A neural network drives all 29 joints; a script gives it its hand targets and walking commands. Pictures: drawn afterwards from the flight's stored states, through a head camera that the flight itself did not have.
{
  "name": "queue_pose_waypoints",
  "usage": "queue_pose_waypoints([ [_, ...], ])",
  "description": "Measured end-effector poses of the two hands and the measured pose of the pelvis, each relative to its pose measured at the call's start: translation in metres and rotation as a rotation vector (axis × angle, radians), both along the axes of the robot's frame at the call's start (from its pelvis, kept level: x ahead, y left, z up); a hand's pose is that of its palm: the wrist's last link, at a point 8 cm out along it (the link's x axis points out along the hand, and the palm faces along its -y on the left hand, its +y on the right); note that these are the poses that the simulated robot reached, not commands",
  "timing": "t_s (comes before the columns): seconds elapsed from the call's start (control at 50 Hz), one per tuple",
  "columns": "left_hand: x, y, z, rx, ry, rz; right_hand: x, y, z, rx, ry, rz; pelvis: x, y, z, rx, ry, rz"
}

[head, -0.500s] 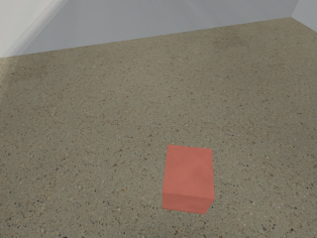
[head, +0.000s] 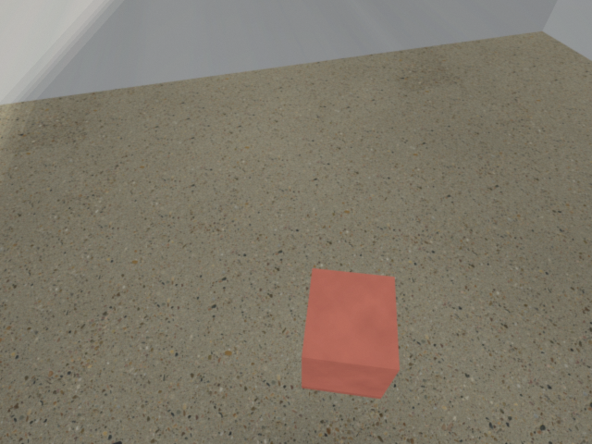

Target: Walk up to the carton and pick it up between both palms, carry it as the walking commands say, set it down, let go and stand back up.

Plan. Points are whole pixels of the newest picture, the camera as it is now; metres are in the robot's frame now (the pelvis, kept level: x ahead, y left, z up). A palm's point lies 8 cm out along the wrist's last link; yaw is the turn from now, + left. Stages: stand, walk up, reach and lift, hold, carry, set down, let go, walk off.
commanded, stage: walk up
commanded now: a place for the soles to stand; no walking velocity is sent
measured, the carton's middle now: (346, 334) +0.53 -0.10 -0.63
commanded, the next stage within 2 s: none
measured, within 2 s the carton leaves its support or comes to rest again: neither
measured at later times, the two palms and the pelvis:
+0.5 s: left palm out of the picture +0.06 +0.30 -0.11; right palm out of the picture +0.10 -0.30 -0.11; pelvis +0.00 +0.00 +0.00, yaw +2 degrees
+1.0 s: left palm out of the picture +0.13 +0.23 -0.12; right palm out of the picture +0.08 -0.39 -0.12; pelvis +0.05 -0.07 -0.02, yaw -1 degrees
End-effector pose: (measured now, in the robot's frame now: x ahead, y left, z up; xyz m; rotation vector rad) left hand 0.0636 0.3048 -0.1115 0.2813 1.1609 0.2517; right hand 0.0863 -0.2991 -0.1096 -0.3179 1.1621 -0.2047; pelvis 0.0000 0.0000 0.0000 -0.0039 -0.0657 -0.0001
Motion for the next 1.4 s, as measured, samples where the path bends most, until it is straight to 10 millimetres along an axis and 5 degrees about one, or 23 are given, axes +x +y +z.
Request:
queue_pose_waypoints([
  [0.38,0.005,0.0,0.0,0.006,-0.014,0.001,0.001,-0.001,-0.002,-0.003,0.009,0.015,0.001,-0.003,-0.001,0.013,-0.004,0.026],
  [0.7,-0.002,-0.007,0.003,-0.001,-0.008,0.013,0.022,0.0,0.002,0.005,-0.047,0.053,0.008,-0.008,0.0,0.015,0.001,0.024],
  [0.82,0.017,-0.021,0.0,0.001,-0.006,-0.024,0.002,-0.034,0.007,-0.067,-0.064,0.021,0.023,-0.028,-0.005,0.045,-0.013,-0.001],
  [0.98,0.06,-0.072,-0.006,0.02,-0.031,-0.103,-0.011,-0.093,-0.008,-0.075,0.009,-0.053,0.047,-0.068,-0.018,0.022,-0.021,-0.021],
  [1.2,0.106,-0.114,0.006,-0.016,-0.092,-0.106,0.026,-0.098,-0.015,-0.003,0.045,-0.007,0.064,-0.09,-0.008,0.021,-0.005,0.015],
  [1.4,0.117,-0.114,0.017,-0.001,-0.098,-0.075,0.077,-0.096,-0.008,0.019,-0.021,0.024,0.075,-0.098,0.002,0.019,0.004,0.02],
])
